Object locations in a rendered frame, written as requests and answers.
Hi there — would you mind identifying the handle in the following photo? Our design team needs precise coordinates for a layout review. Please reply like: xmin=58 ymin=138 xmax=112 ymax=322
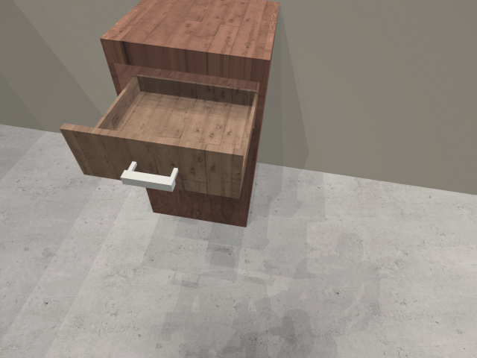
xmin=121 ymin=162 xmax=178 ymax=192

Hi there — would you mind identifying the drawer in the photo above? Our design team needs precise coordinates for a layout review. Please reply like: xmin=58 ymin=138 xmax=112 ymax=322
xmin=60 ymin=74 xmax=259 ymax=199

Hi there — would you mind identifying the cabinet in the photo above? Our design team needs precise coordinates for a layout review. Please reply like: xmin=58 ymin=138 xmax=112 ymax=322
xmin=100 ymin=0 xmax=279 ymax=227

